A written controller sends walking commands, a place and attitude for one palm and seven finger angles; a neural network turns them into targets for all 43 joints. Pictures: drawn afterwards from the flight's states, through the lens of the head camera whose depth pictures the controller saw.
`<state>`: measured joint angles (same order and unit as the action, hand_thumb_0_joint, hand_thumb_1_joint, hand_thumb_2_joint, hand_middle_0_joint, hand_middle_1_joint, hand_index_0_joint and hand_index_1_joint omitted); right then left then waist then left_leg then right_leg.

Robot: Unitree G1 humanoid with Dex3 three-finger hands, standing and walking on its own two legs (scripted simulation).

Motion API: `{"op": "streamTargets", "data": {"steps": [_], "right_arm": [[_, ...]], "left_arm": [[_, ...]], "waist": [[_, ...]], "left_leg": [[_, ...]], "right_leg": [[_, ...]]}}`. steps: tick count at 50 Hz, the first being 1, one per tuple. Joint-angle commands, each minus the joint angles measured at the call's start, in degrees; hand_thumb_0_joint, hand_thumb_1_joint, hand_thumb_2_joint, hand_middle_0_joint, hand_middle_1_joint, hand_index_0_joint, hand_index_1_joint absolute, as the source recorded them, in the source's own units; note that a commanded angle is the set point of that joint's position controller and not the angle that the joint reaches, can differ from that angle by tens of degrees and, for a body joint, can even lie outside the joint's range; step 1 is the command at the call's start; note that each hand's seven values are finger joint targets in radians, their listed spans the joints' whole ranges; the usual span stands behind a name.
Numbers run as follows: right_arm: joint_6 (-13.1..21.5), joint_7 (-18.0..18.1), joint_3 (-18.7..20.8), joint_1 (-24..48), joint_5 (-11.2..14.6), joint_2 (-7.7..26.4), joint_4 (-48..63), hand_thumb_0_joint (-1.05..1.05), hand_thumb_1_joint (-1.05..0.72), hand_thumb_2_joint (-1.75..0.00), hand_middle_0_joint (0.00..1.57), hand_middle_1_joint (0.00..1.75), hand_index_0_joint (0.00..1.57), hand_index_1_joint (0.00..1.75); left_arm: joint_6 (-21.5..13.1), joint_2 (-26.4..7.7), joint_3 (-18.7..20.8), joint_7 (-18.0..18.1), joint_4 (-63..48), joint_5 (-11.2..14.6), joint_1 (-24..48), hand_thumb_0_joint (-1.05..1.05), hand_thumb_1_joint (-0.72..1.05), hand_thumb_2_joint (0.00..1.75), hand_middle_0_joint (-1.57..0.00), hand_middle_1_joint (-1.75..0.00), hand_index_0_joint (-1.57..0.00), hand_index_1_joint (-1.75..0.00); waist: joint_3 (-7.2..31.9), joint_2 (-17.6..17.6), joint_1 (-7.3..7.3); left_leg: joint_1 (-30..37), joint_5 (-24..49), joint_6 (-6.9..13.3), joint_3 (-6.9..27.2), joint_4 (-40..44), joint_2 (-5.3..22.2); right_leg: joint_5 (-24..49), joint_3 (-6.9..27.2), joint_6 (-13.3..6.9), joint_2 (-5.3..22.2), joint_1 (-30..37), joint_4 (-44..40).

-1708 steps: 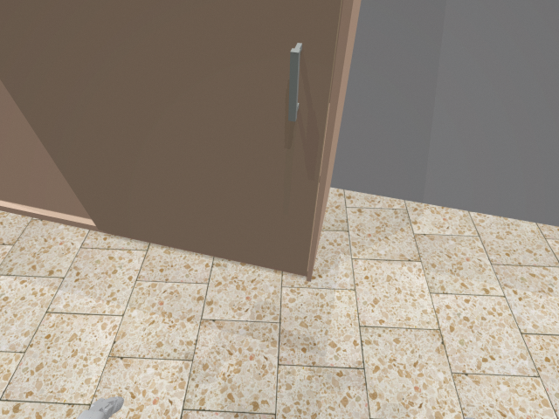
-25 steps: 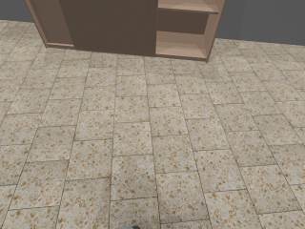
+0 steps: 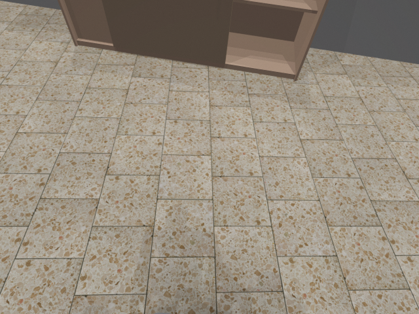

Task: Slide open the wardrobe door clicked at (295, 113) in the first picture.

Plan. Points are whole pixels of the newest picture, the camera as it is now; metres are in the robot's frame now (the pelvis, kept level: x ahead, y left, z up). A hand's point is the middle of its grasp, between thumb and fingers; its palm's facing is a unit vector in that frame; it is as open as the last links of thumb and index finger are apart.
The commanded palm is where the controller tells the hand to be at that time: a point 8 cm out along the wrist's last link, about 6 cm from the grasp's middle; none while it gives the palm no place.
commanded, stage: relax the arm and regain balance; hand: right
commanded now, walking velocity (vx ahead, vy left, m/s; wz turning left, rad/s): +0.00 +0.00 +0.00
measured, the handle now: out of the picture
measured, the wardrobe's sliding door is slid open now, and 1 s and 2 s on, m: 0.58 0.58 0.58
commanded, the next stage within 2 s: step back with the hand held close in 0.18 s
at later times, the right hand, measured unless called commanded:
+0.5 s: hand out of the picture +0.21 -0.29 +0.19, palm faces +0.55 +0.69 -0.48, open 11.8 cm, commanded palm +0.10 -0.27 +0.18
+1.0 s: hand out of the picture +0.14 -0.29 +0.18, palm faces +0.45 +0.80 -0.39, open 7.4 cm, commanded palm +0.08 -0.31 +0.18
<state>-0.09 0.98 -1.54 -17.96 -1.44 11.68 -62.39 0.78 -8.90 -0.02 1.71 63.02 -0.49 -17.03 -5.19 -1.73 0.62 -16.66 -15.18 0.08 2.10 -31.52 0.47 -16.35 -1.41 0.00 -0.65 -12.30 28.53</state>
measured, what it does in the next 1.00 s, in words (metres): lifts its left foot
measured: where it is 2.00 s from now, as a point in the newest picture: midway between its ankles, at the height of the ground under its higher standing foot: outside the picture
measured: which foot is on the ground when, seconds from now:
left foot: down 0.00-0.86, up 0.88-1.00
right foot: down 0.00-1.00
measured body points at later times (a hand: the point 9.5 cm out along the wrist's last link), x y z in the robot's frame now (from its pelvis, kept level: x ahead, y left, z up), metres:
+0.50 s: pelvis -0.02 +0.02 +0.00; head +0.05 -0.03 +0.44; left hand +0.14 +0.24 -0.11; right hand +0.18 -0.32 +0.22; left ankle +0.02 +0.12 -0.73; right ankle -0.01 -0.12 -0.73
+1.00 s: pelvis -0.05 -0.03 +0.00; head +0.03 -0.08 +0.43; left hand +0.15 +0.16 -0.09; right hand +0.11 -0.33 +0.20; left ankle -0.07 +0.09 -0.72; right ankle +0.02 -0.16 -0.73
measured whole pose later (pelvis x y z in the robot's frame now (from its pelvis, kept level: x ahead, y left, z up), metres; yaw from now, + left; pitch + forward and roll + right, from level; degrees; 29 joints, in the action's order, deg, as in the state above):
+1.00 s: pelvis -0.05 -0.03 +0.00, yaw -3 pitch -1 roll +2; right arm 8.8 7.9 22.1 -26.1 3.2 23.6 43.4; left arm -7.2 -8.7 -0.7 1.5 34.0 1.1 -9.9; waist -11.6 3.7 -7.6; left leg -14.9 -19.3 -2.3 -0.5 -37.6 -1.8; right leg -10.3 4.2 0.9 0.7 -21.2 31.9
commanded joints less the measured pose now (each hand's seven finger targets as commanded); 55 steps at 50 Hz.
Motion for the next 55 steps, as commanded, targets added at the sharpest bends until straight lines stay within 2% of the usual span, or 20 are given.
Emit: {"op": "streamTargets", "data": {"steps": [1, 6, 15, 16, 17, 19, 20, 21, 24, 27, 30, 33, 36, 40, 42, 43, 45, 51, 53, 55], "right_arm": [[1.11, 0.74, 1.34, 0.74, 1.30, 6.22, 2.78, 0.00, 0.50, -0.30, 0.15, 0.30, 0.15, 0.30], [0.89, 0.61, 1.28, 0.22, 1.07, 5.69, 2.35, 0.00, 0.50, -0.30, 0.15, 0.30, 0.15, 0.30], [1.17, 0.70, 0.99, -0.89, 1.07, 5.04, 0.87, 0.00, 0.50, -0.30, 0.15, 0.30, 0.15, 0.30], [14.16, 9.03, 33.96, 38.78, 10.30, 55.90, 135.14, 0.00, -0.90, -0.90, 0.20, 0.30, 0.20, 0.30], [11.94, 11.73, 31.42, 40.51, 2.15, 56.13, 128.51, 0.00, -0.90, -0.90, 0.20, 0.30, 0.20, 0.30], [-1.72, 11.92, 20.98, 20.85, 3.49, 35.46, 116.49, 0.00, -0.90, -0.90, 0.20, 0.30, 0.20, 0.30], [-5.85, 11.85, 20.29, 17.86, 5.03, 35.09, 121.33, 0.00, -0.90, -0.90, 0.20, 0.30, 0.20, 0.30], [-6.63, 11.91, 21.98, 19.95, 4.98, 36.90, 125.31, 0.00, -0.90, -0.90, 0.20, 0.30, 0.20, 0.30], [0.32, 12.44, 22.32, 15.18, 5.49, 24.94, 121.77, 0.00, -0.90, -0.90, 0.20, 0.30, 0.20, 0.30], [3.42, 7.99, 24.83, -34.04, 4.26, 10.11, 83.13, 0.00, -0.90, -0.90, 0.20, 0.30, 0.20, 0.30], [6.05, 4.42, 31.38, -24.56, 5.48, 15.45, 75.52, 0.00, -0.90, -0.90, 0.20, 0.30, 0.20, 0.30], [8.66, 4.22, 32.49, -17.93, 7.99, 19.23, 80.96, 0.00, -0.90, -0.90, 0.20, 0.30, 0.20, 0.30], [9.42, 4.78, 33.75, -16.40, 7.85, 22.29, 94.15, 0.00, -0.90, -0.90, 0.20, 0.30, 0.20, 0.30], [12.65, 5.63, 29.07, -5.43, 6.54, 24.43, 125.76, 0.00, -0.90, -0.90, 0.20, 0.30, 0.20, 0.30], [13.03, 6.48, 27.79, -2.35, 5.79, 24.51, 129.90, 0.00, -0.90, -0.90, 0.20, 0.30, 0.20, 0.30], [12.42, 7.29, 27.88, -3.88, 5.21, 23.06, 128.64, 0.00, -0.90, -0.90, 0.20, 0.30, 0.20, 0.30], [12.01, 8.62, 28.00, -2.22, 4.03, 21.65, 124.84, 0.00, -0.90, -0.90, 0.20, 0.30, 0.20, 0.30], [13.56, 6.67, 29.44, -12.87, 5.14, 17.45, 110.81, 0.00, -0.90, -0.90, 0.20, 0.30, 0.20, 0.30], [12.80, 5.61, 29.59, -16.64, 4.68, 17.03, 108.03, 0.00, -0.90, -0.90, 0.20, 0.30, 0.20, 0.30], [11.59, 5.15, 29.02, -15.24, 5.21, 17.79, 107.56, 0.00, -0.90, -0.90, 0.20, 0.30, 0.20, 0.30]], "left_arm": [[-0.69, -4.36, 0.29, 0.15, -0.05, -0.05, -5.57, 0.00, 0.90, 0.90, -0.20, -0.30, -0.20, -0.30], [-1.39, -5.09, 0.10, 0.13, 0.02, -0.02, -2.72, 0.00, 0.90, 0.90, -0.20, -0.30, -0.20, -0.30], [-1.73, -5.69, -0.05, 0.42, 0.33, 0.24, -0.64, 0.00, 0.90, 0.90, -0.20, -0.30, -0.20, -0.30], [-10.67, -17.53, 5.30, 4.96, -34.19, 5.11, 21.41, 0.00, 0.90, 0.90, -0.20, -0.30, -0.20, -0.30], [-14.43, -7.27, 1.24, 9.96, -18.58, 2.58, 9.62, 0.00, 0.90, 0.90, -0.20, -0.30, -0.20, -0.30], [-17.00, -8.45, 2.61, 9.74, -20.76, 4.59, 9.99, 0.00, 0.90, 0.90, -0.20, -0.30, -0.20, -0.30], [-17.20, -9.78, 1.96, 9.44, -23.75, 6.23, 11.31, 0.00, 0.90, 0.90, -0.20, -0.30, -0.20, -0.30], [-17.07, -10.70, 1.18, 8.33, -26.94, 6.49, 9.85, 0.00, 0.90, 0.90, -0.20, -0.30, -0.20, -0.30], [-18.92, -8.54, 0.34, 2.98, -32.37, 4.99, 12.79, 0.00, 0.90, 0.90, -0.20, -0.30, -0.20, -0.30], [-12.18, -8.34, 6.87, -1.80, -31.10, 4.11, 11.59, 0.00, 0.90, 0.90, -0.20, -0.30, -0.20, -0.30], [-3.39, -5.81, 7.02, -2.94, -31.40, 6.51, 15.04, 0.00, 0.90, 0.90, -0.20, -0.30, -0.20, -0.30], [-2.17, -5.39, 5.93, -0.97, -35.54, 6.89, 17.46, 0.00, 0.90, 0.90, -0.20, -0.30, -0.20, -0.30], [-1.75, -6.26, 4.56, 0.86, -39.92, 4.83, 19.85, 0.00, 0.90, 0.90, -0.20, -0.30, -0.20, -0.30], [-5.96, -8.69, 1.74, 2.32, -43.61, 2.30, 16.64, 0.00, 0.90, 0.90, -0.20, -0.30, -0.20, -0.30], [-8.29, -9.81, 2.43, 1.97, -42.63, 2.08, 14.18, 0.00, 0.90, 0.90, -0.20, -0.30, -0.20, -0.30], [-9.24, -9.70, 2.55, 2.05, -41.80, 1.92, 14.07, 0.00, 0.90, 0.90, -0.20, -0.30, -0.20, -0.30], [-11.04, -9.44, 2.52, 1.51, -40.13, 1.53, 13.65, 0.00, 0.90, 0.90, -0.20, -0.30, -0.20, -0.30], [-12.73, -9.55, 3.69, -0.75, -36.98, 1.39, 11.61, 0.00, 0.90, 0.90, -0.20, -0.30, -0.20, -0.30], [-11.03, -8.91, 3.35, -1.38, -37.68, 1.15, 12.48, 0.00, 0.90, 0.90, -0.20, -0.30, -0.20, -0.30], [-7.99, -7.23, 2.66, -1.57, -38.70, 2.07, 12.99, 0.00, 0.90, 0.90, -0.20, -0.30, -0.20, -0.30]], "waist": [[2.78, 8.17, 1.02], [2.39, 1.76, 0.12], [2.79, 0.63, -0.30], [14.30, -7.10, -7.66], [12.39, -8.56, -5.30], [8.00, -8.25, -4.90], [9.76, -9.79, -5.21], [13.67, -10.63, -5.03], [18.23, -14.57, -2.69], [21.25, 5.26, -2.75], [10.11, 22.97, -0.51], [6.04, 30.98, -0.98], [5.46, 19.76, -1.56], [12.18, -10.68, -3.67], [16.52, -14.13, -3.91], [16.34, -22.19, -3.70], [14.46, -24.49, -3.62], [13.33, -8.33, -3.13], [14.56, -0.51, -3.42], [16.28, 19.74, -2.41]], "left_leg": [[-1.31, 2.64, 2.25, 7.77, 10.12, 7.05], [0.41, 3.22, 1.04, 6.20, 9.19, 5.07], [2.82, 10.41, 0.57, 4.83, 8.09, 5.18], [-3.46, 4.46, -13.53, -1.84, 4.23, -4.54], [-0.92, 2.64, -10.03, -3.69, 4.69, 1.82], [4.68, 2.58, -7.67, -6.19, 6.43, -2.99], [6.02, 2.87, -6.76, -5.35, 5.69, -2.85], [8.94, 4.04, -5.80, -4.89, 5.68, -1.74], [14.57, 15.86, -1.41, -1.85, 5.48, 0.31], [18.99, 34.32, 0.32, 0.80, 4.47, 7.44], [8.52, 29.28, 5.10, 6.93, 11.50, 13.82], [-0.39, 13.68, 3.44, 3.22, 13.03, 10.52], [-1.73, 9.32, 1.74, 2.54, 12.89, 6.19], [4.94, 15.79, -1.78, 1.20, 7.44, 1.15], [5.10, 10.69, -3.32, -1.57, 1.85, -2.11], [6.13, 4.59, -3.48, -3.23, -2.51, -2.60], [9.26, -3.28, -2.91, -3.67, -11.11, -2.84], [7.54, -2.81, -1.93, -3.53, 2.19, -3.58], [11.28, 14.46, -1.85, -0.38, 9.51, -1.42], [11.78, 45.27, 0.00, 9.82, 9.89, 9.54]], "right_leg": [[6.30, 4.11, -1.74, 4.73, 3.23, -5.19], [8.45, 5.07, -2.34, 6.02, 2.50, -7.86], [13.28, 5.13, -2.47, 6.59, 4.09, -8.53], [3.66, 9.27, -0.71, 6.97, 10.16, -4.70], [2.71, 9.95, -0.47, 10.65, -1.89, -4.77], [10.50, 7.11, 0.74, 8.41, -1.16, -10.76], [12.36, 6.33, 1.02, 6.76, -1.59, -9.27], [13.78, 5.25, 0.91, 5.66, 1.13, -7.57], [24.34, 4.59, 0.03, 3.27, 4.00, -0.26], [24.62, 1.12, 1.78, 3.38, -5.91, 6.75], [-2.95, 3.52, 1.87, 2.62, -13.86, 15.68], [-5.27, 5.28, 0.98, 2.28, -11.22, 12.70], [-0.05, -0.10, 0.36, 0.33, -5.62, 3.31], [16.94, 1.21, -1.93, 2.49, 2.21, -3.71], [23.40, 5.93, -2.57, 7.69, 6.27, -5.27], [23.58, 6.49, -3.11, 8.91, 3.04, -7.15], [18.17, 6.55, -4.50, 11.20, -5.33, -9.16], [23.19, 11.13, -4.65, 12.66, -0.45, -3.72], [23.07, 8.87, -2.82, 9.83, -1.56, 0.89], [14.48, -0.83, 1.26, 2.21, -5.19, 12.80]]}}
